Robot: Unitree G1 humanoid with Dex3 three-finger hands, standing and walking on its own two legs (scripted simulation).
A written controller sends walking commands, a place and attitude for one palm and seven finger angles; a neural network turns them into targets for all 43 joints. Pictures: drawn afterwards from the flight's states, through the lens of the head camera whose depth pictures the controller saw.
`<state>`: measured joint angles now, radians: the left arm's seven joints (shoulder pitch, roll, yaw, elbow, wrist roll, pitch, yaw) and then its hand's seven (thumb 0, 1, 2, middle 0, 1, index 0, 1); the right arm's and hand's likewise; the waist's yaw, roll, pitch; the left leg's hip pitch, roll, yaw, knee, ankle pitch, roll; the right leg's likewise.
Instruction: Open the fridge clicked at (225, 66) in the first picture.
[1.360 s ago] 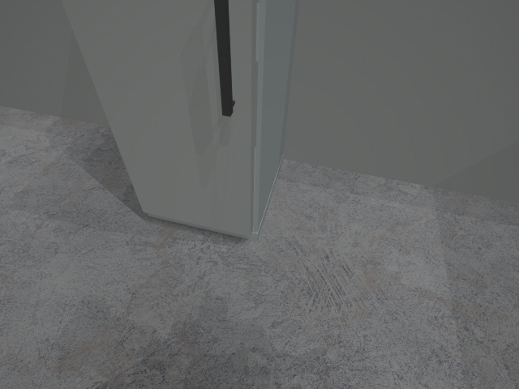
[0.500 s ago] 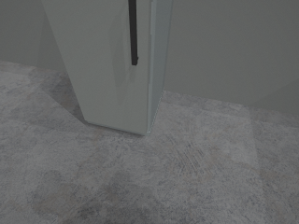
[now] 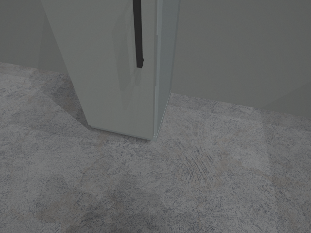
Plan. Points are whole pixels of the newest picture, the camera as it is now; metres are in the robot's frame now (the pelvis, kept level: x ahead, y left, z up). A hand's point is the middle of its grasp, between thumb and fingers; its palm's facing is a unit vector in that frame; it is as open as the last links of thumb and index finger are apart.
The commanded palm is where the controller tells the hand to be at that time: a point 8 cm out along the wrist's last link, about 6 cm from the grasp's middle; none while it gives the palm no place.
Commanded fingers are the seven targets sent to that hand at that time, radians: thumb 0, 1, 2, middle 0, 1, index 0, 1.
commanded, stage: look at it before walking up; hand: right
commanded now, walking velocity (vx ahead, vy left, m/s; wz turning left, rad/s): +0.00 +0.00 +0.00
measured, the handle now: (139, 28) +0.85 +0.12 +0.14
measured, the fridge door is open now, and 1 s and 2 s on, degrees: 0 0 0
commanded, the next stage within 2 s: walk to a spot facing it in 0.18 s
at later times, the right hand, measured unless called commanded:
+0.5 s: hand out of the picture +0.07 -0.23 -0.17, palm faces -0.07 +0.95 -0.32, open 7.4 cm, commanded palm none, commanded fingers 0.00 -0.90 -0.90 0.20 0.30 0.20 0.30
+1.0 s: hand out of the picture +0.07 -0.15 -0.17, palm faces -0.25 +0.94 -0.24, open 7.4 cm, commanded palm none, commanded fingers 0.00 -0.90 -0.90 0.20 0.30 0.20 0.30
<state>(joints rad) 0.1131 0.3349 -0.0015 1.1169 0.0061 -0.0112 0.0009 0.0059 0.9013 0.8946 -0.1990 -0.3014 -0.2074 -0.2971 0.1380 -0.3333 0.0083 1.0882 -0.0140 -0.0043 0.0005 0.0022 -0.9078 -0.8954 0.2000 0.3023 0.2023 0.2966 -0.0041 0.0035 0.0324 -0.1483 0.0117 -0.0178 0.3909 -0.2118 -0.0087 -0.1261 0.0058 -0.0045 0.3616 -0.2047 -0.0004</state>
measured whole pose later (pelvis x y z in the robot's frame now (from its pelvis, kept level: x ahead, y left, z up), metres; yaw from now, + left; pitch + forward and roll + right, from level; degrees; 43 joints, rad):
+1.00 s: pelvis -0.02 +0.03 +0.00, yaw +19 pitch +1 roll -1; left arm 0.11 0.26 0.07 0.95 0.01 0.06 0.03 0.01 0.90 0.90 -0.20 -0.30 -0.20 -0.30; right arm 0.29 -0.18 -0.05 0.94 -0.02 0.03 0.00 0.00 -0.91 -0.90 0.20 0.30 0.20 0.30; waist -0.04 -0.01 0.07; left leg -0.28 -0.10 -0.12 0.45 -0.18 0.06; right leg -0.48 -0.04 0.04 1.06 -0.34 0.08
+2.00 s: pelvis -0.03 -0.05 -0.02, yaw +57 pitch +0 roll +1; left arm 0.35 0.25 0.07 1.03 0.03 0.06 -0.01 0.01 0.90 0.89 -0.20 -0.30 -0.20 -0.30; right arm 0.19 -0.18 -0.06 0.91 -0.02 0.01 0.01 0.00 -0.91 -0.90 0.20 0.30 0.20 0.30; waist 0.03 -0.06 0.00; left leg -0.18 0.00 0.09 0.54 -0.37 0.02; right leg -0.41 -0.15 -0.18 1.00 -0.46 0.04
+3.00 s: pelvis +0.19 +0.25 -0.02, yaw +89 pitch +0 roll +2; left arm 0.52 0.10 0.03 1.09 0.03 -0.05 0.02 0.01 0.90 0.89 -0.20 -0.30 -0.21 -0.30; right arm 0.07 -0.15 -0.07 0.92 -0.04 0.03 0.05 0.00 -0.91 -0.90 0.19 0.30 0.19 0.30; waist 0.07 -0.01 0.10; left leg -0.52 0.03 0.19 0.72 -0.25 0.04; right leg 0.08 -0.14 -0.52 0.47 -0.49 0.03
